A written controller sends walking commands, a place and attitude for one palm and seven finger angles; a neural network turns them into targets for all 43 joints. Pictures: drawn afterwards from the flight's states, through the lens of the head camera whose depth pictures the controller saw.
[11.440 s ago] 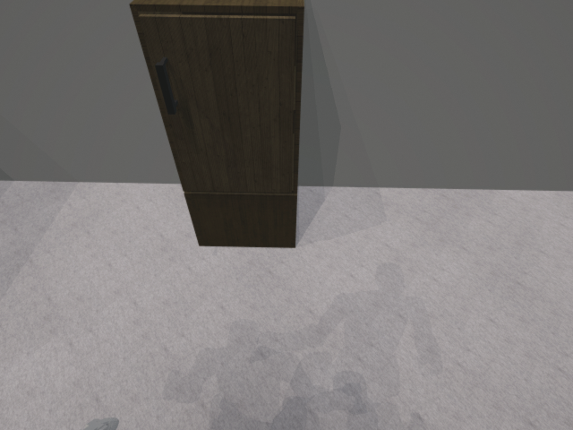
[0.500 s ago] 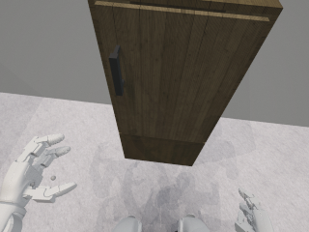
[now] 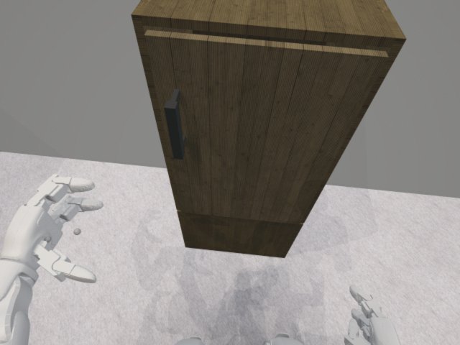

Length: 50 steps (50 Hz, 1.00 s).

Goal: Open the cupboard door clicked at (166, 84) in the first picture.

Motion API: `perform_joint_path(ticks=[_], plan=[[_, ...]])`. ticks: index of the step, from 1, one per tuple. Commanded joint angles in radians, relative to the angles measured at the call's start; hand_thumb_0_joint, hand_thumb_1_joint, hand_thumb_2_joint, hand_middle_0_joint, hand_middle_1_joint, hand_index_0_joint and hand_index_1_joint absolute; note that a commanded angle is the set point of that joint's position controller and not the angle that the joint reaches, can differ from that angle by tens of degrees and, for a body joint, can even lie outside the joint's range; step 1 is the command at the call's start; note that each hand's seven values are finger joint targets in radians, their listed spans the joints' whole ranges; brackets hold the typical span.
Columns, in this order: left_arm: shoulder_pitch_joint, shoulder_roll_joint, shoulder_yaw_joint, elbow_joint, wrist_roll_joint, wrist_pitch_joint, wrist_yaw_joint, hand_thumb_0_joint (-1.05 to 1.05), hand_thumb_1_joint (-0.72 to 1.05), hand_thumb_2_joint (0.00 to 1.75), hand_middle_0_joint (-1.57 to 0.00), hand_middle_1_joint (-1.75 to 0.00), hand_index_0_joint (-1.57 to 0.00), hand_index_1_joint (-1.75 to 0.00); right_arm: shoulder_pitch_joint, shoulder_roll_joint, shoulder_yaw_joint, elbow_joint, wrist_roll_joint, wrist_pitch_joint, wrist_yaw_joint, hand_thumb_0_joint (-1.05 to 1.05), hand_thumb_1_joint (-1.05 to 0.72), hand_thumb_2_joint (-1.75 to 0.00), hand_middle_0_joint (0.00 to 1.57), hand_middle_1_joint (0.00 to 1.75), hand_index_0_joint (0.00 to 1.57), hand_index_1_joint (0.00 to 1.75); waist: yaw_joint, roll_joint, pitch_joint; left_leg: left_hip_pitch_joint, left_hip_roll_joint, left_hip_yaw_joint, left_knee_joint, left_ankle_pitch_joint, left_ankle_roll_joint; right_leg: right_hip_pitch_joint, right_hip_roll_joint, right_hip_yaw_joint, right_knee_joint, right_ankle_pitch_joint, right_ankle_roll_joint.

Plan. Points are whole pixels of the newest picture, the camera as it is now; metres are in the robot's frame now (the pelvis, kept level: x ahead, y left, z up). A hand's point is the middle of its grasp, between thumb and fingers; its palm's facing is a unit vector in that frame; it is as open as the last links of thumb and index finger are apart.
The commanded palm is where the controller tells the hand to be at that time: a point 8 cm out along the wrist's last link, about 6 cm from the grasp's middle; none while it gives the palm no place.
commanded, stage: raise the hand with hooked fingers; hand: left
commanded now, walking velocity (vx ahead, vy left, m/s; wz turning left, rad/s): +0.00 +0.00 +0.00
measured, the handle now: (177, 125) +0.51 +0.15 +0.07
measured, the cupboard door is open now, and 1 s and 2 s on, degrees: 0 0 0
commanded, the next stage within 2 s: move the hooked fingers beside the handle in 0.70 s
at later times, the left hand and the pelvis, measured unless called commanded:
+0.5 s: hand (88, 206) +0.30 +0.25 +0.08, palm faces -0.01 -1.00 -0.04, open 14.0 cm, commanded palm +0.27 +0.30 +0.09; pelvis +0.01 -0.02 +0.01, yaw +0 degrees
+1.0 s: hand (90, 204) +0.31 +0.25 +0.08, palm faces +0.00 -1.00 -0.01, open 14.0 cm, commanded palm +0.29 +0.30 +0.09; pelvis +0.00 -0.02 +0.01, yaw +0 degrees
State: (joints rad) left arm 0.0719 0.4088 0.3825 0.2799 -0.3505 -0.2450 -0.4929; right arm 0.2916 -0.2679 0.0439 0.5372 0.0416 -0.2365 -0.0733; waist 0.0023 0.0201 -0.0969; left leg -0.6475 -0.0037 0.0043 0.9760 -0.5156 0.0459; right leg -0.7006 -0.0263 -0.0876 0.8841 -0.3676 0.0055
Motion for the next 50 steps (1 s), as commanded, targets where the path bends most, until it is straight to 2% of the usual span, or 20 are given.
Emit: perform_joint_path(ticks=[1, 2, 3, 4, 10, 11, 14, 20, 23, 27, 28, 30, 35, 38, 41, 43, 44, 46, 48, 50], plan=[[-0.193, 0.259, 0.137, -0.174, -0.04, -0.066, 0.0, 0.0, -0.5, 0.3, -0.3, -1.2, -0.3, -1.2, -0.018, -0.158, -0.067, -0.13, 0.007, -0.043, -0.016, 0.0, -0.9, -0.9, 0.2, 0.3, 0.2, 0.3, 0.005, 0.089, -0.24, 0.111, 0.007, -0.072, -0.205, 0.451, -0.065, 0.202, 0.043, 0.012, -0.082, 0.199, -0.038], [-0.203, 0.254, 0.129, -0.168, -0.039, -0.059, -0.004, 0.0, -0.5, 0.3, -0.3, -1.2, -0.3, -1.2, -0.023, -0.158, -0.067, -0.126, 0.009, -0.042, -0.016, 0.0, -0.9, -0.9, 0.2, 0.3, 0.2, 0.3, 0.005, 0.124, -0.234, 0.117, 0.006, -0.066, -0.206, 0.456, -0.065, 0.202, 0.041, 0.016, -0.087, 0.205, -0.038], [-0.222, 0.266, 0.132, -0.167, -0.039, -0.052, -0.008, 0.0, -0.5, 0.3, -0.3, -1.2, -0.3, -1.2, -0.016, -0.16, -0.067, -0.123, 0.008, -0.04, -0.017, 0.0, -0.9, -0.9, 0.2, 0.3, 0.2, 0.3, 0.002, 0.106, -0.243, 0.128, 0.008, -0.068, -0.203, 0.487, -0.064, 0.212, 0.044, 0.015, -0.087, 0.227, -0.04], [-0.23, 0.262, 0.129, -0.155, -0.038, -0.044, -0.013, 0.0, -0.5, 0.3, -0.3, -1.2, -0.3, -1.2, -0.014, -0.159, -0.067, -0.122, 0.009, -0.037, -0.017, 0.0, -0.9, -0.9, 0.2, 0.3, 0.2, 0.3, 0.003, 0.124, -0.249, 0.139, 0.009, -0.066, -0.208, 0.506, -0.065, 0.215, 0.043, 0.016, -0.093, 0.237, -0.038], [-0.31, 0.285, 0.139, -0.064, -0.039, -0.012, -0.031, 0.0, -0.5, 0.3, -0.3, -1.2, -0.3, -1.2, -0.001, -0.167, -0.069, -0.117, 0.012, -0.018, -0.025, 0.0, -0.9, -0.9, 0.2, 0.3, 0.2, 0.3, -0.013, 0.036, -0.228, 0.12, 0.006, -0.056, -0.226, 0.467, -0.05, 0.242, 0.042, 0.022, -0.126, 0.261, -0.032], [-0.293, 0.282, 0.145, -0.04, -0.042, -0.01, -0.034, 0.0, -0.5, 0.3, -0.3, -1.2, -0.3, -1.2, -0.003, -0.166, -0.069, -0.12, 0.011, -0.016, -0.024, 0.0, -0.9, -0.9, 0.2, 0.3, 0.2, 0.3, -0.005, 0.03, -0.231, 0.106, 0.002, -0.05, -0.229, 0.446, -0.047, 0.257, 0.039, 0.026, -0.13, 0.257, -0.032], [-0.274, 0.263, 0.133, -0.032, -0.042, -0.023, -0.044, 0.0, -0.5, 0.3, -0.3, -1.2, -0.3, -1.2, -0.002, -0.161, -0.07, -0.124, 0.01, -0.011, -0.019, 0.0, -0.9, -0.9, 0.2, 0.3, 0.2, 0.3, -0.003, 0.039, -0.246, 0.115, -0.001, -0.038, -0.227, 0.471, -0.043, 0.275, 0.037, 0.033, -0.133, 0.289, -0.034], [-0.286, 0.292, 0.156, -0.085, -0.036, -0.069, -0.03, 0.0, -0.5, 0.3, -0.3, -1.2, -0.3, -1.2, 0.0, -0.154, -0.074, -0.126, 0.004, -0.004, -0.01, 0.0, -0.9, -0.9, 0.2, 0.3, 0.2, 0.3, 0.002, 0.057, -0.292, 0.131, -0.001, -0.031, -0.223, 0.512, -0.039, 0.314, 0.036, 0.044, -0.128, 0.34, -0.031], [-0.294, 0.304, 0.171, -0.065, -0.039, -0.083, -0.019, 0.0, -0.5, 0.3, -0.3, -1.2, -0.3, -1.2, -0.009, -0.155, -0.071, -0.12, 0.002, -0.001, -0.013, 0.0, -0.9, -0.9, 0.2, 0.3, 0.2, 0.3, 0.0, 0.044, -0.249, 0.096, -0.004, -0.026, -0.226, 0.451, -0.033, 0.32, 0.035, 0.053, -0.14, 0.314, -0.034], [-0.316, 0.291, 0.155, -0.058, -0.036, -0.089, -0.024, 0.0, -0.5, 0.3, -0.3, -1.2, -0.3, -1.2, -0.021, -0.149, -0.069, -0.119, 0.006, 0.001, -0.018, 0.0, -0.9, -0.9, 0.2, 0.3, 0.2, 0.3, -0.007, 0.076, -0.243, 0.09, -0.008, -0.017, -0.238, 0.379, -0.029, 0.315, 0.028, 0.062, -0.157, 0.261, -0.03], [-0.325, 0.29, 0.148, -0.061, -0.035, -0.091, -0.026, 0.0, -0.5, 0.3, -0.3, -1.2, -0.3, -1.2, -0.017, -0.151, -0.069, -0.119, 0.005, 0.003, -0.02, 0.0, -0.9, -0.9, 0.2, 0.3, 0.2, 0.3, -0.01, 0.054, -0.244, 0.093, -0.006, -0.022, -0.236, 0.396, -0.027, 0.324, 0.031, 0.06, -0.155, 0.273, -0.033], [-0.312, 0.277, 0.136, -0.036, -0.033, -0.085, -0.035, 0.0, -0.5, 0.3, -0.3, -1.2, -0.3, -1.2, -0.018, -0.15, -0.068, -0.118, 0.009, 0.004, -0.02, 0.0, -0.9, -0.9, 0.2, 0.3, 0.2, 0.3, -0.011, 0.07, -0.234, 0.096, -0.006, -0.02, -0.241, 0.387, -0.028, 0.309, 0.031, 0.059, -0.158, 0.268, -0.031], [-0.314, 0.277, 0.142, -0.002, -0.043, -0.078, -0.044, 0.0, -0.5, 0.3, -0.3, -1.2, -0.3, -1.2, -0.025, -0.153, -0.067, -0.118, 0.011, 0.006, -0.023, 0.0, -0.9, -0.9, 0.2, 0.3, 0.2, 0.3, -0.012, 0.026, -0.216, 0.068, -0.008, -0.018, -0.244, 0.334, -0.025, 0.315, 0.029, 0.067, -0.173, 0.225, -0.028], [-0.334, 0.286, 0.136, -0.012, -0.034, -0.084, -0.04, 0.0, -0.5, 0.3, -0.3, -1.2, -0.3, -1.2, -0.032, -0.154, -0.064, -0.12, 0.01, 0.005, -0.023, 0.0, -0.9, -0.9, 0.2, 0.3, 0.2, 0.3, -0.008, 0.06, -0.196, 0.069, -0.008, -0.023, -0.249, 0.32, -0.027, 0.299, 0.03, 0.064, -0.17, 0.195, -0.035], [-0.336, 0.289, 0.145, -0.029, -0.035, -0.094, -0.034, 0.0, -0.5, 0.3, -0.3, -1.2, -0.3, -1.2, -0.032, -0.15, -0.064, -0.125, 0.009, 0.001, -0.024, 0.0, -0.9, -0.9, 0.2, 0.3, 0.2, 0.3, -0.007, 0.05, -0.232, 0.082, -0.008, -0.022, -0.25, 0.329, -0.025, 0.314, 0.028, 0.066, -0.168, 0.209, -0.03], [-0.404, 0.296, 0.139, -0.013, -0.034, -0.102, -0.03, 0.0, -0.5, 0.3, -0.3, -1.2, -0.3, -1.2, -0.024, -0.155, -0.062, -0.11, 0.006, 0.003, -0.029, 0.0, -0.9, -0.9, 0.2, 0.3, 0.2, 0.3, -0.025, 0.022, -0.211, 0.068, -0.005, -0.027, -0.242, 0.317, -0.025, 0.301, 0.032, 0.067, -0.166, 0.199, -0.03], [-0.424, 0.274, 0.118, 0.004, -0.03, -0.102, -0.031, 0.0, -0.5, 0.3, -0.3, -1.2, -0.3, -1.2, -0.025, -0.153, -0.061, -0.11, 0.009, 0.003, -0.03, 0.0, -0.9, -0.9, 0.2, 0.3, 0.2, 0.3, -0.03, 0.038, -0.198, 0.069, -0.006, -0.026, -0.246, 0.297, -0.026, 0.278, 0.033, 0.066, -0.167, 0.178, -0.029], [-0.499, 0.275, 0.104, 0.055, -0.025, -0.098, -0.032, 0.0, -0.5, 0.3, -0.3, -1.2, -0.3, -1.2, -0.023, -0.158, -0.059, -0.095, 0.012, 0.005, -0.037, 0.0, -0.9, -0.9, 0.2, 0.3, 0.2, 0.3, -0.048, 0.039, -0.162, 0.052, -0.006, -0.027, -0.244, 0.235, -0.025, 0.236, 0.029, 0.071, -0.179, 0.113, -0.026], [-0.578, 0.265, 0.071, 0.06, -0.016, -0.099, -0.034, 0.0, -0.5, 0.3, -0.3, -1.2, -0.3, -1.2, -0.019, -0.159, -0.058, -0.088, 0.011, 0.005, -0.043, 0.0, -0.9, -0.9, 0.2, 0.3, 0.2, 0.3, -0.055, 0.056, -0.172, 0.058, -0.006, -0.031, -0.243, 0.224, -0.025, 0.229, 0.027, 0.073, -0.174, 0.095, -0.03], [-0.551, 0.31, 0.105, 0.085, 0.0, -0.097, -0.035, 0.0, -0.5, 0.3, -0.3, -1.2, -0.3, -1.2, -0.01, -0.162, -0.061, -0.089, 0.012, 0.008, -0.043, 0.0, -0.9, -0.9, 0.2, 0.3, 0.2, 0.3, -0.038, 0.069, -0.227, 0.072, -0.006, -0.031, -0.246, 0.25, -0.026, 0.255, 0.025, 0.073, -0.168, 0.118, -0.032]])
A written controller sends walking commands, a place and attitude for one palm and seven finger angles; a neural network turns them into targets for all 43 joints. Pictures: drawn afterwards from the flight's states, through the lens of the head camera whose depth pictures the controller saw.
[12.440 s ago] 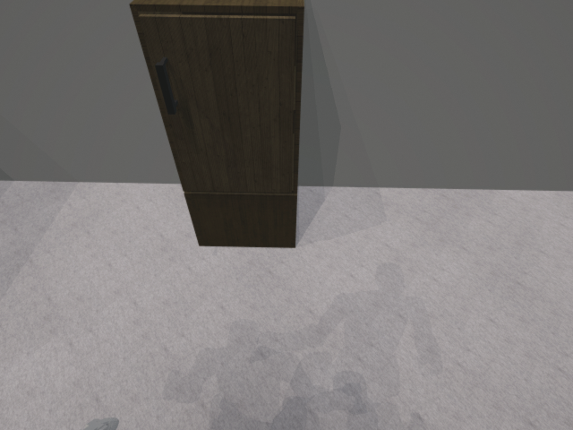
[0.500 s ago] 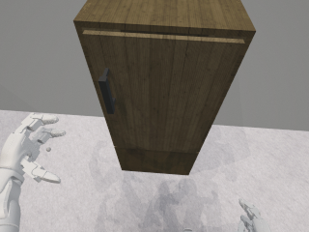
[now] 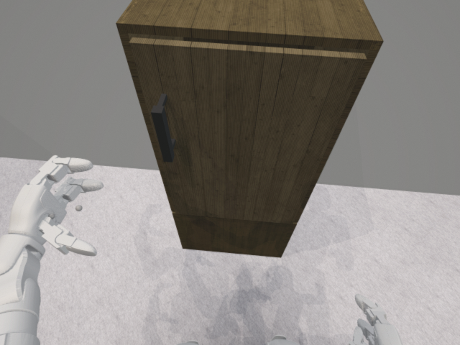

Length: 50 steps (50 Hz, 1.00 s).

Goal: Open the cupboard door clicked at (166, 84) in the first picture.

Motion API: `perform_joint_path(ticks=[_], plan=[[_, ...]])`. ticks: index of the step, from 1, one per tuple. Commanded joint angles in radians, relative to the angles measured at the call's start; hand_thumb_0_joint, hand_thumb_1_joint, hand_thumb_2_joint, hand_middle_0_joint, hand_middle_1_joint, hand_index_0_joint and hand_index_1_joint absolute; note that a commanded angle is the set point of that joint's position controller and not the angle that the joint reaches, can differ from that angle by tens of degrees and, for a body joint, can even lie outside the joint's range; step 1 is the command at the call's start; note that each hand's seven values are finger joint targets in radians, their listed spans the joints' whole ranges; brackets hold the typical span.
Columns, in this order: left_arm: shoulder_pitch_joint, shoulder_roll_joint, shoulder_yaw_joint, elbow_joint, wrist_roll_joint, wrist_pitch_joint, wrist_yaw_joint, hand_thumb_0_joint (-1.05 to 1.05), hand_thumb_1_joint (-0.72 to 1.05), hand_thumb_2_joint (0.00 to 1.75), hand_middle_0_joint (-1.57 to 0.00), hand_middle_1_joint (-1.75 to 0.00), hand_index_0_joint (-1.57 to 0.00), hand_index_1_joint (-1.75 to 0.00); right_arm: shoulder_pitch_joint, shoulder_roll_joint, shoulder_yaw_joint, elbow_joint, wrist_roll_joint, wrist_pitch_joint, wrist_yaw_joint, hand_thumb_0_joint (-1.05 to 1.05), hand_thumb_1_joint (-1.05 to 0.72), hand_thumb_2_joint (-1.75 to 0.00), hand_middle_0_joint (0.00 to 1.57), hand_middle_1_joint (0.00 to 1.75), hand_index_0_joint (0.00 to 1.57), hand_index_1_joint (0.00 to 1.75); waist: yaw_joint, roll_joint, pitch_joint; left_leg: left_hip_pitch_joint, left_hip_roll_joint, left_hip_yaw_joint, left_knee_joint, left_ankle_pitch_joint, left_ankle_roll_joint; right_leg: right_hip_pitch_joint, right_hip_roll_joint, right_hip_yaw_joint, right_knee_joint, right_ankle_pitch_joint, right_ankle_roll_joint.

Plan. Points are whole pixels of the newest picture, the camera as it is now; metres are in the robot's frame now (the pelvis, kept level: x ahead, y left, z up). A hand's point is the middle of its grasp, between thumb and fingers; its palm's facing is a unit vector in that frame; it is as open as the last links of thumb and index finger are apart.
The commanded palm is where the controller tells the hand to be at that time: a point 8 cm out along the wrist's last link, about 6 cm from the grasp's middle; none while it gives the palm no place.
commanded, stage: move the hooked fingers beside the handle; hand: left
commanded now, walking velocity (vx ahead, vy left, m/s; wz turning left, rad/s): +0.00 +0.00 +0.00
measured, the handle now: (166, 129) +0.51 +0.17 +0.06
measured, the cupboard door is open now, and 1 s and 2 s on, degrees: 0 0 0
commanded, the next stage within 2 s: none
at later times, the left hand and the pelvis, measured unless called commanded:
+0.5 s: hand (99, 182) +0.37 +0.25 +0.07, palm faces -0.05 -1.00 -0.01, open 14.0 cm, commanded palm +0.35 +0.30 +0.07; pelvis +0.01 +0.01 +0.00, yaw -1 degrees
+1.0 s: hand (118, 159) +0.42 +0.24 +0.06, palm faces -0.06 -1.00 +0.00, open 14.0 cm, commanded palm +0.40 +0.29 +0.06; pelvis +0.01 +0.01 -0.01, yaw -2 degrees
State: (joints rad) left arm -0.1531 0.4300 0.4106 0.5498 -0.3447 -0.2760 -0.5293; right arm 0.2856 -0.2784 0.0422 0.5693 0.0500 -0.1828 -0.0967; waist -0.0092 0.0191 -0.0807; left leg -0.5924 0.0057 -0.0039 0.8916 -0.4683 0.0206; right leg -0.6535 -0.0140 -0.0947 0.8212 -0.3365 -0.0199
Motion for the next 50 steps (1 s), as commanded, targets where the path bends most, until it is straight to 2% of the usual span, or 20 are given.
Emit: perform_joint_path(ticks=[1, 3, 5, 8, 13, 15, 18, 19, 20, 22, 25, 28, 29, 31, 35, 38, 42, 44, 45, 50], plan=[[-0.327, 0.269, 0.057, -0.179, -0.001, -0.063, 0.002, 0.0, -0.5, 0.3, -0.3, -1.2, -0.3, -1.2, -0.004, -0.147, -0.059, -0.125, 0.003, -0.045, -0.019, 0.0, -0.9, -0.9, 0.2, 0.3, 0.2, 0.3, -0.025, 0.077, -0.253, 0.023, -0.016, -0.023, -0.162, 0.216, -0.001, 0.206, 0.013, 0.077, -0.099, 0.102, -0.007], [-0.348, 0.276, 0.056, -0.192, -0.002, -0.066, 0.003, 0.0, -0.5, 0.3, -0.3, -1.2, -0.3, -1.2, 0.002, -0.149, -0.057, -0.121, -0.002, -0.044, -0.015, 0.0, -0.9, -0.9, 0.2, 0.3, 0.2, 0.3, -0.017, 0.087, -0.284, 0.034, -0.015, -0.027, -0.155, 0.265, -0.005, 0.221, 0.016, 0.074, -0.082, 0.149, -0.012], [-0.299, 0.298, 0.096, -0.165, -0.005, -0.062, 0.009, 0.0, -0.5, 0.3, -0.3, -1.2, -0.3, -1.2, 0.01, -0.148, -0.061, -0.126, -0.003, -0.037, -0.009, 0.0, -0.9, -0.9, 0.2, 0.3, 0.2, 0.3, -0.004, 0.065, -0.307, 0.03, -0.013, -0.023, -0.153, 0.298, -0.007, 0.242, 0.018, 0.072, -0.076, 0.186, -0.009], [-0.282, 0.292, 0.107, -0.144, -0.01, -0.055, 0.024, 0.0, -0.5, 0.3, -0.3, -1.2, -0.3, -1.2, 0.016, -0.149, -0.06, -0.131, -0.005, -0.026, -0.002, 0.0, -0.9, -0.9, 0.2, 0.3, 0.2, 0.3, 0.005, 0.044, -0.293, 0.015, -0.012, -0.026, -0.158, 0.326, -0.011, 0.248, 0.021, 0.062, -0.068, 0.212, -0.012], [-0.314, 0.283, 0.098, -0.104, 0.005, -0.048, 0.041, 0.0, -0.5, 0.3, -0.3, -1.2, -0.3, -1.2, 0.029, -0.153, -0.064, -0.135, -0.005, -0.006, 0.003, 0.0, -0.9, -0.9, 0.2, 0.3, 0.2, 0.3, -0.007, 0.036, -0.256, -0.009, -0.01, -0.023, -0.164, 0.306, -0.011, 0.224, 0.021, 0.062, -0.072, 0.199, -0.01], [-0.367, 0.256, 0.059, -0.118, 0.018, -0.057, 0.042, 0.0, -0.5, 0.3, -0.3, -1.2, -0.3, -1.2, 0.038, -0.152, -0.066, -0.131, -0.003, 0.001, 0.004, 0.0, -0.9, -0.9, 0.2, 0.3, 0.2, 0.3, -0.027, 0.049, -0.266, 0.012, -0.007, -0.023, -0.16, 0.316, -0.011, 0.194, 0.024, 0.06, -0.07, 0.2, -0.006], [-0.449, 0.261, 0.047, -0.147, 0.021, -0.083, 0.047, 0.0, -0.5, 0.3, -0.3, -1.2, -0.3, -1.2, 0.051, -0.153, -0.07, -0.117, -0.006, 0.006, 0.0, 0.0, -0.9, -0.9, 0.2, 0.3, 0.2, 0.3, -0.04, 0.069, -0.297, 0.044, -0.004, -0.031, -0.149, 0.337, -0.013, 0.183, 0.026, 0.062, -0.064, 0.203, -0.01], [-0.452, 0.26, 0.048, -0.148, 0.024, -0.091, 0.046, 0.0, -0.5, 0.3, -0.3, -1.2, -0.3, -1.2, 0.058, -0.151, -0.072, -0.112, -0.007, 0.007, 0.0, 0.0, -0.9, -0.9, 0.2, 0.3, 0.2, 0.3, -0.038, 0.085, -0.322, 0.066, -0.003, -0.035, -0.147, 0.363, -0.016, 0.182, 0.028, 0.062, -0.061, 0.214, -0.01], [-0.433, 0.257, 0.054, -0.136, 0.021, -0.094, 0.048, 0.0, -0.5, 0.3, -0.3, -1.2, -0.3, -1.2, 0.061, -0.151, -0.074, -0.109, -0.008, 0.008, 0.0, 0.0, -0.9, -0.9, 0.2, 0.3, 0.2, 0.3, -0.037, 0.066, -0.328, 0.067, -0.002, -0.033, -0.144, 0.371, -0.016, 0.187, 0.028, 0.06, -0.061, 0.224, -0.007], [-0.474, 0.263, 0.048, -0.118, 0.029, -0.098, 0.053, 0.0, -0.5, 0.3, -0.3, -1.2, -0.3, -1.2, 0.062, -0.151, -0.071, -0.099, -0.007, 0.014, -0.002, 0.0, -0.9, -0.9, 0.2, 0.3, 0.2, 0.3, -0.04, 0.09, -0.321, 0.062, -0.002, -0.036, -0.145, 0.372, -0.019, 0.174, 0.024, 0.058, -0.058, 0.217, -0.009], [-0.477, 0.271, 0.056, -0.053, 0.04, -0.087, 0.06, 0.0, -0.5, 0.3, -0.3, -1.2, -0.3, -1.2, 0.074, -0.153, -0.072, -0.088, -0.007, 0.028, -0.001, 0.0, -0.9, -0.9, 0.2, 0.3, 0.2, 0.3, -0.039, 0.059, -0.314, 0.055, 0.001, -0.041, -0.145, 0.388, -0.022, 0.168, 0.026, 0.054, -0.055, 0.221, -0.008], [-0.543, 0.264, 0.035, -0.051, 0.052, -0.082, 0.071, 0.0, -0.5, 0.3, -0.3, -1.2, -0.3, -1.2, 0.075, -0.151, -0.07, -0.087, -0.009, 0.038, 0.002, 0.0, -0.9, -0.9, 0.2, 0.3, 0.2, 0.3, -0.041, 0.109, -0.317, 0.068, -0.001, -0.041, -0.139, 0.417, -0.027, 0.155, 0.023, 0.055, -0.05, 0.234, -0.013], [-0.513, 0.276, 0.054, -0.029, 0.056, -0.079, 0.074, 0.0, -0.5, 0.3, -0.3, -1.2, -0.3, -1.2, 0.086, -0.152, -0.073, -0.086, -0.011, 0.044, 0.005, 0.0, -0.9, -0.9, 0.2, 0.3, 0.2, 0.3, -0.035, 0.073, -0.344, 0.072, 0.002, -0.04, -0.137, 0.434, -0.026, 0.169, 0.025, 0.054, -0.049, 0.246, -0.009], [-0.514, 0.28, 0.059, -0.015, 0.057, -0.079, 0.08, 0.0, -0.5, 0.3, -0.3, -1.2, -0.3, -1.2, 0.085, -0.152, -0.072, -0.09, -0.011, 0.053, 0.008, 0.0, -0.9, -0.9, 0.2, 0.3, 0.2, 0.3, -0.033, 0.072, -0.346, 0.054, 0.002, -0.033, -0.134, 0.438, -0.024, 0.18, 0.024, 0.058, -0.049, 0.264, -0.008], [-0.551, 0.286, 0.068, 0.051, 0.06, -0.086, 0.084, 0.0, -0.5, 0.3, -0.3, -1.2, -0.3, -1.2, 0.094, -0.155, -0.071, -0.087, -0.012, 0.071, 0.011, 0.0, -0.9, -0.9, 0.2, 0.3, 0.2, 0.3, -0.044, 0.02, -0.33, 0.011, 0.001, -0.024, -0.128, 0.402, -0.016, 0.189, 0.026, 0.061, -0.046, 0.272, -0.005], [-0.61, 0.303, 0.064, 0.037, 0.068, -0.106, 0.083, 0.0, -0.5, 0.3, -0.3, -1.2, -0.3, -1.2, 0.099, -0.155, -0.071, -0.087, -0.012, 0.08, 0.012, 0.0, -0.9, -0.9, 0.2, 0.3, 0.2, 0.3, -0.045, 0.067, -0.355, 0.02, 0.0, -0.024, -0.121, 0.416, -0.017, 0.19, 0.026, 0.068, -0.037, 0.28, -0.011], [-0.678, 0.264, 0.013, 0.051, 0.078, -0.119, 0.075, 0.0, -0.5, 0.3, -0.3, -1.2, -0.3, -1.2, 0.108, -0.154, -0.073, -0.075, -0.012, 0.091, 0.014, 0.0, -0.9, -0.9, 0.2, 0.3, 0.2, 0.3, -0.069, 0.091, -0.363, 0.046, 0.005, -0.027, -0.11, 0.421, -0.018, 0.143, 0.028, 0.065, -0.038, 0.264, -0.006], [-0.712, 0.294, 0.034, 0.072, 0.082, -0.124, 0.077, 0.0, -0.5, 0.3, -0.3, -1.2, -0.3, -1.2, 0.12, -0.158, -0.075, -0.064, -0.013, 0.097, 0.013, 0.0, -0.9, -0.9, 0.2, 0.3, 0.2, 0.3, -0.068, 0.093, -0.373, 0.051, 0.008, -0.035, -0.106, 0.437, -0.02, 0.136, 0.03, 0.064, -0.033, 0.263, -0.009], [-0.699, 0.271, 0.022, 0.093, 0.08, -0.12, 0.078, 0.0, -0.5, 0.3, -0.3, -1.2, -0.3, -1.2, 0.121, -0.156, -0.075, -0.065, -0.014, 0.101, 0.013, 0.0, -0.9, -0.9, 0.2, 0.3, 0.2, 0.3, -0.07, 0.087, -0.373, 0.056, 0.007, -0.034, -0.105, 0.44, -0.02, 0.129, 0.03, 0.061, -0.033, 0.263, -0.008], [-0.772, 0.312, 0.043, 0.182, 0.097, -0.114, 0.098, 0.0, -0.5, 0.3, -0.3, -1.2, -0.3, -1.2, 0.137, -0.163, -0.071, -0.051, -0.015, 0.119, 0.014, 0.0, -0.9, -0.9, 0.2, 0.3, 0.2, 0.3, -0.078, 0.048, -0.357, -0.007, 0.003, -0.029, -0.1, 0.369, -0.011, 0.131, 0.028, 0.065, -0.029, 0.244, -0.006]])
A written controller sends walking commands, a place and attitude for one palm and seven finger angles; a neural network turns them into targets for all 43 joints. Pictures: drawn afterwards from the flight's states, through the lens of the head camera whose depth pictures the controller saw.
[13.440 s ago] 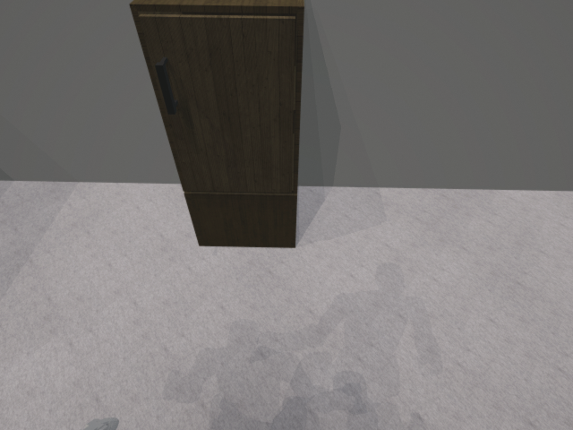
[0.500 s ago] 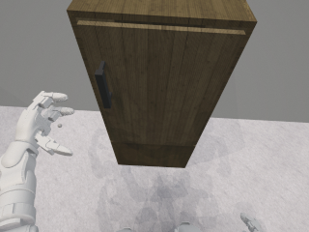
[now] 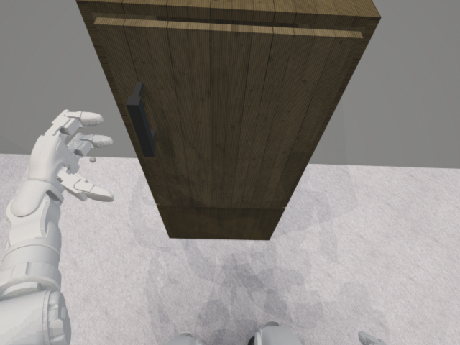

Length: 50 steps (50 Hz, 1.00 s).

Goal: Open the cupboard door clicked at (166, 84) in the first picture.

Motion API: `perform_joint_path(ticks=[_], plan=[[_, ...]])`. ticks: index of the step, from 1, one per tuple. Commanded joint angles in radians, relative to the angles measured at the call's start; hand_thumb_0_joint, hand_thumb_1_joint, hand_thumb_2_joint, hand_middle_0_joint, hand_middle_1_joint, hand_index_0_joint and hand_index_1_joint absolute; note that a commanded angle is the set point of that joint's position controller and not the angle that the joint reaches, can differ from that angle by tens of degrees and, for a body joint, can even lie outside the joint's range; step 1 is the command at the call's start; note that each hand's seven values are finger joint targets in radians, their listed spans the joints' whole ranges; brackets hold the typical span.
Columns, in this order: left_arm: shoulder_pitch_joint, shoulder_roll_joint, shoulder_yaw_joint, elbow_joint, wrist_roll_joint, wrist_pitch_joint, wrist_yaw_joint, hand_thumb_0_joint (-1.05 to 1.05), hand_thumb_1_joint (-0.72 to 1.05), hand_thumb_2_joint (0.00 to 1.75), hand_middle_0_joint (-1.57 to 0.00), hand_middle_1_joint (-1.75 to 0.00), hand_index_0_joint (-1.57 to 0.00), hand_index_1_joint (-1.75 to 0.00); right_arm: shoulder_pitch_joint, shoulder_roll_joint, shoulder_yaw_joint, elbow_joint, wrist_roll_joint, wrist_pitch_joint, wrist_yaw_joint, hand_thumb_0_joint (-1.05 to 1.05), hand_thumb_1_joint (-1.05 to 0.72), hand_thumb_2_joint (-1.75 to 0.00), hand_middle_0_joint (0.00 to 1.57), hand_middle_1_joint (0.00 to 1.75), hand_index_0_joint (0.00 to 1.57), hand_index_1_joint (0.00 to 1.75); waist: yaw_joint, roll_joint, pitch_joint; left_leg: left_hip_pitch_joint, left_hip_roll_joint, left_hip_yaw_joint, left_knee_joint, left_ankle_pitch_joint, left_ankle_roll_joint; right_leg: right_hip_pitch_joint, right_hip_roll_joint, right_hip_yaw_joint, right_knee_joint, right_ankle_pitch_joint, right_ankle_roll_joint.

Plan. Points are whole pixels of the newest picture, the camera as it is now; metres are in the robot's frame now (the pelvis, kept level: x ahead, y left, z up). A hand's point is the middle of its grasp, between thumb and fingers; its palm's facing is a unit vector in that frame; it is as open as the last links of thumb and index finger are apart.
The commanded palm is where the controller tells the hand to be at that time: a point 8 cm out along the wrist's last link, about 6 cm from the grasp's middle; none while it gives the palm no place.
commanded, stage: move the hooked fingers beside the handle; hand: left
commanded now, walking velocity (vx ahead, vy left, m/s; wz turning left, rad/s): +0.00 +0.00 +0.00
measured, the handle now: (144, 121) +0.50 +0.17 +0.06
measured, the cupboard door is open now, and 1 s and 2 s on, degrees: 0 0 0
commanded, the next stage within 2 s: slide the fingers in behind the handle in 1.20 s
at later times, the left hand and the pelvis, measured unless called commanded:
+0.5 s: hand (108, 138) +0.46 +0.23 +0.06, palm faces -0.04 -1.00 +0.00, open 14.0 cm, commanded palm +0.43 +0.28 +0.07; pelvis +0.00 +0.00 -0.01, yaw -1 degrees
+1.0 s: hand (107, 144) +0.45 +0.23 +0.06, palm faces -0.03 -1.00 +0.00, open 14.0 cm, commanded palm +0.43 +0.28 +0.06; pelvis +0.00 +0.00 -0.01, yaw -1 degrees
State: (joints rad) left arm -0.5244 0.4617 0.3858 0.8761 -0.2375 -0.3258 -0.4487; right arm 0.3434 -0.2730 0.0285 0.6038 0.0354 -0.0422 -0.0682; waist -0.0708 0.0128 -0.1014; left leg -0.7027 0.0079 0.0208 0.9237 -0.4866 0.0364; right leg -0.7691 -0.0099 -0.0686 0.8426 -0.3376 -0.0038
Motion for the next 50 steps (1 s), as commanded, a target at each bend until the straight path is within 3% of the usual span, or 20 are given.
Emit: perform_joint_path(ticks=[1, 5, 9, 12, 13, 15, 18, 19, 22, 24, 27, 31, 33, 36, 40, 41, 43, 45, 47, 50], plan=[[-0.423, 0.294, 0.073, -0.142, -0.004, -0.069, 0.022, 0.0, -0.5, 0.3, -0.3, -1.2, -0.3, -1.2, 0.079, -0.168, -0.057, -0.083, 0.0, -0.019, -0.015, 0.0, -0.9, -0.9, 0.2, 0.3, 0.2, 0.3, -0.017, 0.057, -0.34, 0.099, 0.0, -0.054, -0.131, 0.381, -0.026, 0.247, 0.022, 0.041, -0.049, 0.243, -0.022], [-0.462, 0.364, 0.116, -0.104, 0.02, -0.091, 0.032, 0.0, -0.5, 0.3, -0.3, -1.2, -0.3, -1.2, 0.094, -0.169, -0.053, -0.086, -0.007, -0.002, -0.012, 0.0, -0.9, -0.9, 0.2, 0.3, 0.2, 0.3, -0.008, 0.084, -0.386, 0.079, -0.002, -0.047, -0.116, 0.397, -0.024, 0.28, 0.024, 0.052, -0.032, 0.271, -0.025], [-0.492, 0.337, 0.09, -0.111, 0.016, -0.111, 0.018, 0.0, -0.5, 0.3, -0.3, -1.2, -0.3, -1.2, 0.111, -0.168, -0.054, -0.086, -0.009, 0.011, -0.004, 0.0, -0.9, -0.9, 0.2, 0.3, 0.2, 0.3, -0.014, 0.112, -0.436, 0.123, 0.004, -0.049, -0.101, 0.469, -0.027, 0.269, 0.032, 0.051, -0.023, 0.309, -0.025], [-0.493, 0.32, 0.077, -0.04, 0.012, -0.096, 0.007, 0.0, -0.5, 0.3, -0.3, -1.2, -0.3, -1.2, 0.114, -0.173, -0.055, -0.082, -0.006, 0.023, -0.002, 0.0, -0.9, -0.9, 0.2, 0.3, 0.2, 0.3, -0.028, 0.083, -0.381, 0.078, 0.004, -0.043, -0.102, 0.404, -0.021, 0.247, 0.032, 0.05, -0.032, 0.277, -0.023], [-0.494, 0.322, 0.081, -0.022, 0.007, -0.092, 0.001, 0.0, -0.5, 0.3, -0.3, -1.2, -0.3, -1.2, 0.122, -0.176, -0.056, -0.084, -0.006, 0.027, -0.004, 0.0, -0.9, -0.9, 0.2, 0.3, 0.2, 0.3, -0.032, 0.043, -0.376, 0.065, 0.004, -0.046, -0.097, 0.41, -0.016, 0.255, 0.035, 0.048, -0.029, 0.289, -0.025], [-0.527, 0.293, 0.044, 0.005, 0.017, -0.08, -0.002, 0.0, -0.5, 0.3, -0.3, -1.2, -0.3, -1.2, 0.126, -0.177, -0.055, -0.08, -0.003, 0.035, -0.005, 0.0, -0.9, -0.9, 0.2, 0.3, 0.2, 0.3, -0.048, 0.056, -0.347, 0.066, 0.006, -0.047, -0.103, 0.382, -0.018, 0.209, 0.034, 0.043, -0.034, 0.256, -0.021], [-0.613, 0.315, 0.045, 0.004, 0.03, -0.088, 0.014, 0.0, -0.5, 0.3, -0.3, -1.2, -0.3, -1.2, 0.139, -0.182, -0.053, -0.075, -0.01, 0.042, -0.005, 0.0, -0.9, -0.9, 0.2, 0.3, 0.2, 0.3, -0.057, 0.076, -0.345, 0.06, 0.004, -0.058, -0.093, 0.357, -0.017, 0.173, 0.034, 0.043, -0.024, 0.219, -0.027], [-0.64, 0.35, 0.069, -0.011, 0.038, -0.097, 0.022, 0.0, -0.5, 0.3, -0.3, -1.2, -0.3, -1.2, 0.145, -0.184, -0.056, -0.069, -0.013, 0.044, -0.006, 0.0, -0.9, -0.9, 0.2, 0.3, 0.2, 0.3, -0.056, 0.087, -0.386, 0.079, 0.006, -0.058, -0.087, 0.374, -0.019, 0.179, 0.034, 0.048, -0.021, 0.231, -0.023], [-0.632, 0.341, 0.068, -0.025, 0.044, -0.118, 0.041, 0.0, -0.5, 0.3, -0.3, -1.2, -0.3, -1.2, 0.148, -0.178, -0.055, -0.073, -0.015, 0.049, -0.001, 0.0, -0.9, -0.9, 0.2, 0.3, 0.2, 0.3, -0.045, 0.13, -0.431, 0.112, 0.005, -0.063, -0.082, 0.403, -0.027, 0.175, 0.033, 0.046, -0.012, 0.232, -0.025], [-0.607, 0.376, 0.101, -0.05, 0.047, -0.131, 0.048, 0.0, -0.5, 0.3, -0.3, -1.2, -0.3, -1.2, 0.159, -0.181, -0.057, -0.077, -0.019, 0.054, 0.005, 0.0, -0.9, -0.9, 0.2, 0.3, 0.2, 0.3, -0.027, 0.145, -0.492, 0.153, 0.01, -0.07, -0.075, 0.479, -0.036, 0.188, 0.039, 0.041, 0.003, 0.264, -0.027], [-0.56, 0.329, 0.07, -0.037, 0.047, -0.114, 0.051, 0.0, -0.5, 0.3, -0.3, -1.2, -0.3, -1.2, 0.156, -0.175, -0.057, -0.083, -0.016, 0.064, 0.012, 0.0, -0.9, -0.9, 0.2, 0.3, 0.2, 0.3, -0.029, 0.134, -0.462, 0.137, 0.012, -0.061, -0.077, 0.49, -0.033, 0.193, 0.039, 0.041, -0.005, 0.281, -0.022], [-0.471, 0.365, 0.113, -0.025, 0.042, -0.081, 0.053, 0.0, -0.5, 0.3, -0.3, -1.2, -0.3, -1.2, 0.16, -0.18, -0.059, -0.104, -0.013, 0.081, 0.013, 0.0, -0.9, -0.9, 0.2, 0.3, 0.2, 0.3, -0.013, 0.068, -0.431, 0.088, 0.012, -0.049, -0.09, 0.486, -0.024, 0.244, 0.043, 0.042, -0.013, 0.316, -0.021], [-0.49, 0.345, 0.1, -0.033, 0.034, -0.081, 0.054, 0.0, -0.5, 0.3, -0.3, -1.2, -0.3, -1.2, 0.153, -0.175, -0.056, -0.114, -0.011, 0.083, 0.012, 0.0, -0.9, -0.9, 0.2, 0.3, 0.2, 0.3, -0.021, 0.058, -0.388, 0.054, 0.008, -0.044, -0.094, 0.456, -0.019, 0.251, 0.043, 0.041, -0.015, 0.317, -0.024], [-0.496, 0.347, 0.103, -0.076, 0.039, -0.102, 0.061, 0.0, -0.5, 0.3, -0.3, -1.2, -0.3, -1.2, 0.151, -0.173, -0.06, -0.114, -0.012, 0.084, 0.012, 0.0, -0.9, -0.9, 0.2, 0.3, 0.2, 0.3, -0.022, 0.087, -0.409, 0.09, 0.01, -0.041, -0.094, 0.457, -0.02, 0.243, 0.043, 0.047, -0.019, 0.312, -0.022], [-0.508, 0.292, 0.063, -0.121, 0.025, -0.127, 0.053, 0.0, -0.5, 0.3, -0.3, -1.2, -0.3, -1.2, 0.145, -0.168, -0.063, -0.105, -0.014, 0.078, 0.014, 0.0, -0.9, -0.9, 0.2, 0.3, 0.2, 0.3, -0.03, 0.126, -0.443, 0.165, 0.015, -0.051, -0.086, 0.513, -0.03, 0.217, 0.046, 0.044, -0.02, 0.315, -0.023], [-0.51, 0.293, 0.061, -0.105, 0.025, -0.125, 0.051, 0.0, -0.5, 0.3, -0.3, -1.2, -0.3, -1.2, 0.146, -0.17, -0.062, -0.098, -0.012, 0.079, 0.012, 0.0, -0.9, -0.9, 0.2, 0.3, 0.2, 0.3, -0.036, 0.083, -0.424, 0.148, 0.017, -0.054, -0.089, 0.486, -0.027, 0.216, 0.046, 0.041, -0.024, 0.302, -0.022], [-0.543, 0.261, 0.027, -0.072, 0.024, -0.114, 0.045, 0.0, -0.5, 0.3, -0.3, -1.2, -0.3, -1.2, 0.14, -0.168, -0.058, -0.094, -0.01, 0.077, 0.009, 0.0, -0.9, -0.9, 0.2, 0.3, 0.2, 0.3, -0.05, 0.098, -0.373, 0.119, 0.01, -0.054, -0.092, 0.442, -0.024, 0.2, 0.044, 0.04, -0.026, 0.279, -0.026], [-0.558, 0.291, 0.041, -0.005, 0.034, -0.096, 0.042, 0.0, -0.5, 0.3, -0.3, -1.2, -0.3, -1.2, 0.135, -0.174, -0.055, -0.082, -0.007, 0.079, 0.005, 0.0, -0.9, -0.9, 0.2, 0.3, 0.2, 0.3, -0.056, 0.08, -0.322, 0.068, 0.008, -0.048, -0.096, 0.355, -0.02, 0.185, 0.039, 0.044, -0.033, 0.239, -0.024], [-0.554, 0.295, 0.042, -0.002, 0.042, -0.091, 0.047, 0.0, -0.5, 0.3, -0.3, -1.2, -0.3, -1.2, 0.131, -0.174, -0.053, -0.093, -0.008, 0.077, 0.002, 0.0, -0.9, -0.9, 0.2, 0.3, 0.2, 0.3, -0.049, 0.067, -0.337, 0.054, 0.002, -0.049, -0.098, 0.339, -0.016, 0.199, 0.036, 0.046, -0.03, 0.232, -0.025], [-0.593, 0.332, 0.064, -0.058, 0.046, -0.116, 0.053, 0.0, -0.5, 0.3, -0.3, -1.2, -0.3, -1.2, 0.133, -0.172, -0.053, -0.091, -0.015, 0.073, 0.003, 0.0, -0.9, -0.9, 0.2, 0.3, 0.2, 0.3, -0.037, 0.128, -0.418, 0.114, 0.004, -0.056, -0.08, 0.421, -0.026, 0.199, 0.036, 0.047, -0.009, 0.27, -0.028]])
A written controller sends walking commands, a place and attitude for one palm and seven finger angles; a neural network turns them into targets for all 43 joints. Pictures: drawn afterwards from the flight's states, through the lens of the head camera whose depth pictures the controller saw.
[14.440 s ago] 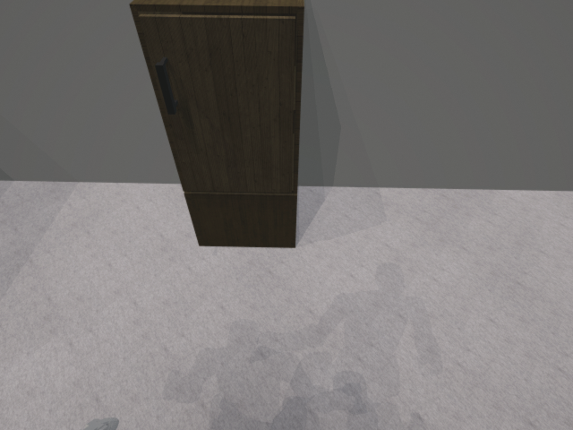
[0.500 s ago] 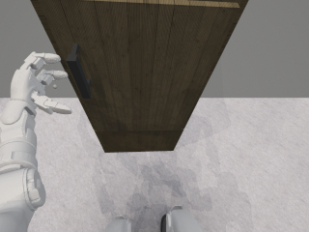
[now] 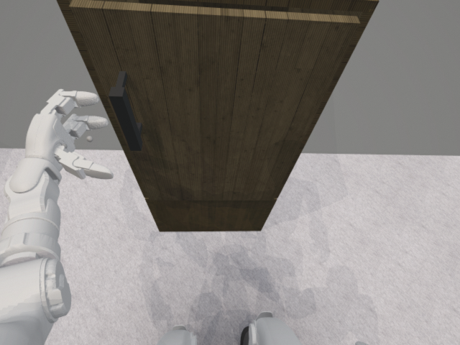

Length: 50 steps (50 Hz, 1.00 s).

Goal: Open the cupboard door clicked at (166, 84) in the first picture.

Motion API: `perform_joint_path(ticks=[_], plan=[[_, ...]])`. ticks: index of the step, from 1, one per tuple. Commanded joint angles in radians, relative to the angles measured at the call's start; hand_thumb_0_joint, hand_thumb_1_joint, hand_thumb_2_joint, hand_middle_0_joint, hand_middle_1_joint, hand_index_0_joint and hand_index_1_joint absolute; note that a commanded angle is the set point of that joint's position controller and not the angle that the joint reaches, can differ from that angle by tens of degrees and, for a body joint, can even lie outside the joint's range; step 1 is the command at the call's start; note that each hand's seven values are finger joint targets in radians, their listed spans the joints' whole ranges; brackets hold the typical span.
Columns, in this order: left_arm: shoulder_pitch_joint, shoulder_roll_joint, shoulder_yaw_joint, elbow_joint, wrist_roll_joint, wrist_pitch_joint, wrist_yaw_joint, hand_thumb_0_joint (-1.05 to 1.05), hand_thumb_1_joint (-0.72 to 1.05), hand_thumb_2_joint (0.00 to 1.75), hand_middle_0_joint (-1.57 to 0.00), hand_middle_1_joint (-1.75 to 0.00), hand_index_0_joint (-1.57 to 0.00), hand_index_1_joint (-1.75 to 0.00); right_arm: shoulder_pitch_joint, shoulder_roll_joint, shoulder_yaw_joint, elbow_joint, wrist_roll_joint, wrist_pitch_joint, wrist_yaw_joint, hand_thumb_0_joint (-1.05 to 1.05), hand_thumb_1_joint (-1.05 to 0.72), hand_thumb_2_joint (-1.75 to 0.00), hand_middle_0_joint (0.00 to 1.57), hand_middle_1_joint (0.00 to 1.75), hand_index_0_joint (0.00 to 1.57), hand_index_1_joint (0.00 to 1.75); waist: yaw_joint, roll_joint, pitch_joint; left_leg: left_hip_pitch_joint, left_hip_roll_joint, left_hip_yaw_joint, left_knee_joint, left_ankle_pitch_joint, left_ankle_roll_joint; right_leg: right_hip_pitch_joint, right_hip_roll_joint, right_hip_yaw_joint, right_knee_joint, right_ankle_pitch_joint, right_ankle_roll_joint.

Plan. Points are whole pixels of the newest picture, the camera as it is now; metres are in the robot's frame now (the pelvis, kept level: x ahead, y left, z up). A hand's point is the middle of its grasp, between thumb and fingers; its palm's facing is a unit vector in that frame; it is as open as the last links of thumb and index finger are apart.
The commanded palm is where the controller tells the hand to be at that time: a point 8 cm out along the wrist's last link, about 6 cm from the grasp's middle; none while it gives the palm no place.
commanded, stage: move the hooked fingers beside the handle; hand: left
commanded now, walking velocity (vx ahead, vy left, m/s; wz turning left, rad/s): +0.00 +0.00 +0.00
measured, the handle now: (129, 113) +0.50 +0.17 +0.07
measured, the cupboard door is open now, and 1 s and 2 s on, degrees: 0 0 0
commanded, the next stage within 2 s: slide the fingers in behind the handle in 0.20 s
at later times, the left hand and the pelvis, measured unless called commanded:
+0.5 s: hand (94, 138) +0.45 +0.22 +0.07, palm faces -0.04 -1.00 +0.00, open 14.0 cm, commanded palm +0.42 +0.27 +0.07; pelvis +0.00 +0.00 +0.00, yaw +0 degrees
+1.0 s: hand (114, 138) +0.45 +0.19 +0.06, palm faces -0.02 -1.00 -0.01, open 14.0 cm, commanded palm +0.42 +0.24 +0.07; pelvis +0.00 +0.00 +0.00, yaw +0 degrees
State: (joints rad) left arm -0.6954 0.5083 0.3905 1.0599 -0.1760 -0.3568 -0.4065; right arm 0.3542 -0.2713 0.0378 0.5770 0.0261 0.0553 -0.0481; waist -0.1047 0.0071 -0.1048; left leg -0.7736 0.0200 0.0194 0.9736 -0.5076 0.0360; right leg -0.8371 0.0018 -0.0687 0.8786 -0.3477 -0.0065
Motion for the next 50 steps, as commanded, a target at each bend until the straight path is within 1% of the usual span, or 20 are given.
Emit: perform_joint_path(ticks=[1, 4, 7, 10, 12, 15, 17, 18, 19, 23, 24, 25, 28, 33, 38, 42, 44, 45, 48, 50], plan=[[-0.42, 0.277, 0.056, -0.256, -0.019, -0.093, 0.012, 0.0, -0.5, 0.3, -0.3, -1.2, -0.3, -1.2, 0.123, -0.172, -0.063, -0.066, -0.006, -0.026, -0.015, 0.0, -0.9, -0.9, 0.2, 0.3, 0.2, 0.3, -0.002, 0.123, -0.441, 0.2, -0.006, -0.057, -0.125, 0.466, -0.027, 0.273, 0.026, 0.046, -0.041, 0.294, -0.024], [-0.395, 0.298, 0.083, -0.271, -0.03, -0.104, 0.008, 0.0, -0.5, 0.3, -0.3, -1.2, -0.3, -1.2, 0.123, -0.173, -0.064, -0.068, -0.006, -0.027, -0.012, 0.0, -0.9, -0.9, 0.2, 0.3, 0.2, 0.3, 0.011, 0.137, -0.475, 0.22, -0.002, -0.058, -0.116, 0.533, -0.034, 0.291, 0.028, 0.045, -0.033, 0.333, -0.024], [-0.359, 0.25, 0.047, -0.229, -0.03, -0.077, 0.001, 0.0, -0.5, 0.3, -0.3, -1.2, -0.3, -1.2, 0.118, -0.172, -0.063, -0.074, -0.003, -0.023, -0.009, 0.0, -0.9, -0.9, 0.2, 0.3, 0.2, 0.3, 0.002, 0.097, -0.412, 0.175, -0.003, -0.052, -0.13, 0.485, -0.027, 0.291, 0.028, 0.041, -0.045, 0.315, -0.02], [-0.324, 0.296, 0.083, -0.187, -0.026, -0.052, -0.006, 0.0, -0.5, 0.3, -0.3, -1.2, -0.3, -1.2, 0.123, -0.179, -0.063, -0.079, -0.001, -0.016, -0.013, 0.0, -0.9, -0.9, 0.2, 0.3, 0.2, 0.3, 0.011, 0.077, -0.394, 0.12, -0.009, -0.039, -0.131, 0.438, -0.018, 0.319, 0.027, 0.049, -0.048, 0.319, -0.021], [-0.325, 0.272, 0.063, -0.196, -0.026, -0.05, -0.01, 0.0, -0.5, 0.3, -0.3, -1.2, -0.3, -1.2, 0.12, -0.176, -0.062, -0.086, 0.0, -0.015, -0.013, 0.0, -0.9, -0.9, 0.2, 0.3, 0.2, 0.3, 0.007, 0.066, -0.375, 0.115, -0.009, -0.04, -0.138, 0.419, -0.017, 0.306, 0.027, 0.046, -0.051, 0.304, -0.021], [-0.38, 0.304, 0.08, -0.227, -0.03, -0.074, -0.012, 0.0, -0.5, 0.3, -0.3, -1.2, -0.3, -1.2, 0.12, -0.179, -0.061, -0.082, -0.003, -0.017, -0.014, 0.0, -0.9, -0.9, 0.2, 0.3, 0.2, 0.3, 0.004, 0.101, -0.39, 0.128, -0.008, -0.044, -0.132, 0.411, -0.02, 0.294, 0.028, 0.048, -0.046, 0.287, -0.024], [-0.428, 0.258, 0.04, -0.26, -0.035, -0.094, -0.011, 0.0, -0.5, 0.3, -0.3, -1.2, -0.3, -1.2, 0.115, -0.174, -0.063, -0.076, -0.002, -0.023, -0.015, 0.0, -0.9, -0.9, 0.2, 0.3, 0.2, 0.3, -0.016, 0.093, -0.4, 0.151, -0.006, -0.049, -0.129, 0.386, -0.019, 0.27, 0.028, 0.048, -0.05, 0.259, -0.022], [-0.433, 0.22, 0.012, -0.277, -0.041, -0.102, -0.013, 0.0, -0.5, 0.3, -0.3, -1.2, -0.3, -1.2, 0.116, -0.17, -0.063, -0.08, -0.003, -0.027, -0.015, 0.0, -0.9, -0.9, 0.2, 0.3, 0.2, 0.3, -0.018, 0.123, -0.41, 0.178, -0.007, -0.054, -0.125, 0.419, -0.022, 0.256, 0.031, 0.045, -0.045, 0.266, -0.026], [-0.438, 0.242, 0.033, -0.287, -0.04, -0.107, -0.009, 0.0, -0.5, 0.3, -0.3, -1.2, -0.3, -1.2, 0.122, -0.174, -0.065, -0.071, -0.006, -0.028, -0.014, 0.0, -0.9, -0.9, 0.2, 0.3, 0.2, 0.3, -0.009, 0.138, -0.444, 0.204, -0.003, -0.061, -0.124, 0.433, -0.029, 0.249, 0.031, 0.041, -0.041, 0.26, -0.026], [-0.451, 0.176, -0.021, -0.244, -0.035, -0.087, 0.006, 0.0, -0.5, 0.3, -0.3, -1.2, -0.3, -1.2, 0.127, -0.173, -0.064, -0.053, -0.005, -0.031, -0.013, 0.0, -0.9, -0.9, 0.2, 0.3, 0.2, 0.3, -0.026, 0.128, -0.395, 0.207, -0.002, -0.077, -0.125, 0.428, -0.034, 0.193, 0.03, 0.027, -0.04, 0.224, -0.027], [-0.444, 0.188, -0.01, -0.237, -0.028, -0.079, 0.015, 0.0, -0.5, 0.3, -0.3, -1.2, -0.3, -1.2, 0.126, -0.176, -0.067, -0.051, -0.004, -0.03, -0.012, 0.0, -0.9, -0.9, 0.2, 0.3, 0.2, 0.3, -0.017, 0.159, -0.403, 0.223, 0.0, -0.077, -0.127, 0.436, -0.04, 0.178, 0.028, 0.027, -0.041, 0.219, -0.026], [-0.44, 0.175, -0.016, -0.233, -0.027, -0.071, 0.024, 0.0, -0.5, 0.3, -0.3, -1.2, -0.3, -1.2, 0.129, -0.175, -0.065, -0.049, -0.006, -0.03, -0.008, 0.0, -0.9, -0.9, 0.2, 0.3, 0.2, 0.3, -0.017, 0.138, -0.414, 0.224, -0.002, -0.079, -0.127, 0.439, -0.04, 0.189, 0.029, 0.025, -0.039, 0.223, -0.026], [-0.396, 0.225, 0.034, -0.217, -0.017, -0.062, 0.059, 0.0, -0.5, 0.3, -0.3, -1.2, -0.3, -1.2, 0.135, -0.176, -0.063, -0.059, -0.008, -0.027, -0.007, 0.0, -0.9, -0.9, 0.2, 0.3, 0.2, 0.3, -0.001, 0.07, -0.403, 0.165, -0.006, -0.074, -0.128, 0.445, -0.032, 0.241, 0.029, 0.027, -0.035, 0.254, -0.026], [-0.416, 0.141, -0.039, -0.291, 0.003, -0.085, 0.085, 0.0, -0.5, 0.3, -0.3, -1.2, -0.3, -1.2, 0.131, -0.162, -0.068, -0.072, -0.009, -0.027, 0.005, 0.0, -0.9, -0.9, 0.2, 0.3, 0.2, 0.3, -0.013, 0.126, -0.426, 0.214, -0.003, -0.071, -0.125, 0.483, -0.037, 0.223, 0.03, 0.028, -0.031, 0.266, -0.025], [-0.398, 0.12, -0.038, -0.26, -0.02, -0.079, 0.081, 0.0, -0.5, 0.3, -0.3, -1.2, -0.3, -1.2, 0.125, -0.165, -0.068, -0.066, -0.006, -0.026, 0.004, 0.0, -0.9, -0.9, 0.2, 0.3, 0.2, 0.3, -0.017, 0.074, -0.396, 0.178, -0.006, -0.061, -0.13, 0.431, -0.029, 0.249, 0.03, 0.032, -0.045, 0.268, -0.026], [-0.369, 0.162, 0.006, -0.254, -0.016, -0.081, 0.096, 0.0, -0.5, 0.3, -0.3, -1.2, -0.3, -1.2, 0.117, -0.161, -0.065, -0.07, -0.004, -0.026, 0.001, 0.0, -0.9, -0.9, 0.2, 0.3, 0.2, 0.3, 0.004, 0.046, -0.39, 0.127, -0.014, -0.046, -0.138, 0.39, -0.022, 0.304, 0.025, 0.044, -0.049, 0.28, -0.023], [-0.383, 0.16, 0.001, -0.287, -0.003, -0.096, 0.109, 0.0, -0.5, 0.3, -0.3, -1.2, -0.3, -1.2, 0.119, -0.155, -0.065, -0.07, -0.008, -0.028, 0.003, 0.0, -0.9, -0.9, 0.2, 0.3, 0.2, 0.3, 0.01, 0.095, -0.419, 0.166, -0.012, -0.053, -0.133, 0.435, -0.028, 0.284, 0.025, 0.042, -0.037, 0.292, -0.026], [-0.386, 0.125, -0.029, -0.289, -0.002, -0.098, 0.113, 0.0, -0.5, 0.3, -0.3, -1.2, -0.3, -1.2, 0.113, -0.151, -0.065, -0.072, -0.008, -0.029, 0.006, 0.0, -0.9, -0.9, 0.2, 0.3, 0.2, 0.3, 0.0, 0.105, -0.403, 0.169, -0.012, -0.047, -0.131, 0.431, -0.029, 0.27, 0.025, 0.041, -0.039, 0.29, -0.023], [-0.369, 0.15, -0.002, -0.304, -0.006, -0.108, 0.124, 0.0, -0.5, 0.3, -0.3, -1.2, -0.3, -1.2, 0.116, -0.155, -0.067, -0.074, -0.01, -0.032, 0.007, 0.0, -0.9, -0.9, 0.2, 0.3, 0.2, 0.3, 0.01, 0.079, -0.422, 0.154, -0.014, -0.047, -0.13, 0.431, -0.026, 0.311, 0.027, 0.045, -0.038, 0.305, -0.025], [-0.347, 0.112, -0.024, -0.312, -0.009, -0.105, 0.124, 0.0, -0.5, 0.3, -0.3, -1.2, -0.3, -1.2, 0.111, -0.15, -0.068, -0.076, -0.008, -0.033, 0.009, 0.0, -0.9, -0.9, 0.2, 0.3, 0.2, 0.3, 0.014, 0.094, -0.444, 0.173, -0.014, -0.042, -0.133, 0.453, -0.029, 0.322, 0.025, 0.046, -0.038, 0.326, -0.024]])
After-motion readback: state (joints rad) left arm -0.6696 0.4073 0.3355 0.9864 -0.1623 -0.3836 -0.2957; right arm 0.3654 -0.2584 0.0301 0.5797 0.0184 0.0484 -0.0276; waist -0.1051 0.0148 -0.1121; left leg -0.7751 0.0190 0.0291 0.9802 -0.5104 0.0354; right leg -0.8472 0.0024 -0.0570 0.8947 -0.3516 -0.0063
